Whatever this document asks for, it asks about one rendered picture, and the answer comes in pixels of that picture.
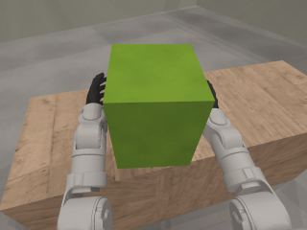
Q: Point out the pedestal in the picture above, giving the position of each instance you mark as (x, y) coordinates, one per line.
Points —
(265, 102)

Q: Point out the right robot hand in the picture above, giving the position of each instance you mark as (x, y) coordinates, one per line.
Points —
(214, 94)

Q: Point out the left robot upper arm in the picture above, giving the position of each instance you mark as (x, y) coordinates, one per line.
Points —
(86, 213)

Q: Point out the carton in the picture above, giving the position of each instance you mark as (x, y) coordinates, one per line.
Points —
(157, 102)

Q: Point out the left robot hand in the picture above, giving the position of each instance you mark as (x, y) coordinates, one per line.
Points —
(94, 96)

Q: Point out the left robot forearm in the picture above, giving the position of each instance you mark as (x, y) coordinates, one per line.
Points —
(88, 163)

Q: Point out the right robot forearm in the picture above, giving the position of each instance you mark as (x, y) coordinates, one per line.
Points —
(241, 176)

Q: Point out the right robot upper arm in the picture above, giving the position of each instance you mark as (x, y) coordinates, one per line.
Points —
(259, 211)

